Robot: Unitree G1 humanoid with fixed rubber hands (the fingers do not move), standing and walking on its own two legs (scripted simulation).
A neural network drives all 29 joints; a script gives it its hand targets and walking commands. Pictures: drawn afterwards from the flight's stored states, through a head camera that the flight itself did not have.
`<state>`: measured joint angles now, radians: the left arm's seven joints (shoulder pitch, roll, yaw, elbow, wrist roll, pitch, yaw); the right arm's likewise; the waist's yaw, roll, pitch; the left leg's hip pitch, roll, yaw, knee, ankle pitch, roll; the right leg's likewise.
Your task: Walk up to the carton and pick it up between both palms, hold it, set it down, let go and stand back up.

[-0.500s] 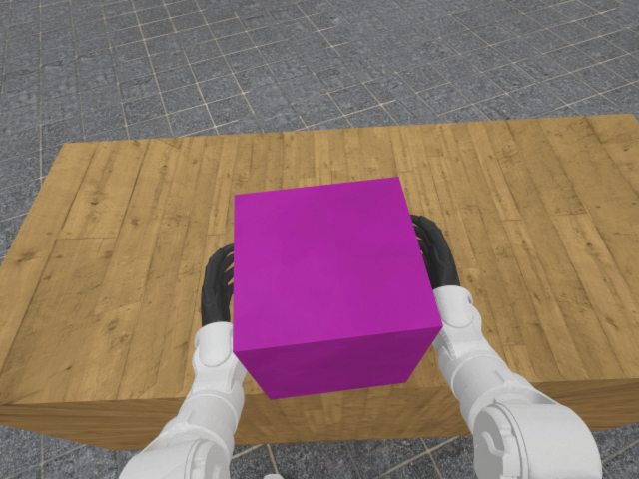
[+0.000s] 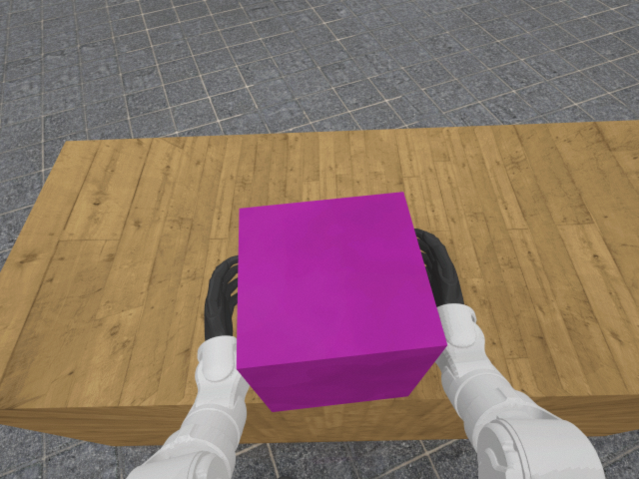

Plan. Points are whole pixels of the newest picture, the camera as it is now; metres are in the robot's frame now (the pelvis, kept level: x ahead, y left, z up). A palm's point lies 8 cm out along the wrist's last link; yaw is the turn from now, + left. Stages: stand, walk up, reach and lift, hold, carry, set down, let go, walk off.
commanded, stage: reach and lift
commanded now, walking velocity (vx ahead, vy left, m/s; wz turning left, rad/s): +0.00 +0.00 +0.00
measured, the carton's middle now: (332, 311) +0.35 +0.03 -0.05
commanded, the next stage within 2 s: none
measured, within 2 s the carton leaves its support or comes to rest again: leaves its support in 0.90 s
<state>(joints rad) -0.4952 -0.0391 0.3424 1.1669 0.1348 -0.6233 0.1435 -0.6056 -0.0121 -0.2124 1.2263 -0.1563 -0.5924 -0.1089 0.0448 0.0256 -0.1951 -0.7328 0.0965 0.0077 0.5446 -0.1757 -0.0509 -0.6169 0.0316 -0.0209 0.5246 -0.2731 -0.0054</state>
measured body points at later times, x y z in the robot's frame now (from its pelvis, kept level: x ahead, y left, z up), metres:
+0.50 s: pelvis +0.00 +0.00 +0.00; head +0.09 +0.00 +0.44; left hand +0.34 +0.18 -0.03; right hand +0.39 -0.12 -0.01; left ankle +0.03 +0.15 -0.73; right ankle -0.03 -0.12 -0.73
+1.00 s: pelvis +0.00 +0.00 +0.00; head +0.08 +0.01 +0.44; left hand +0.32 +0.19 -0.02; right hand +0.39 -0.10 +0.01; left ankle +0.03 +0.15 -0.73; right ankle -0.03 -0.12 -0.73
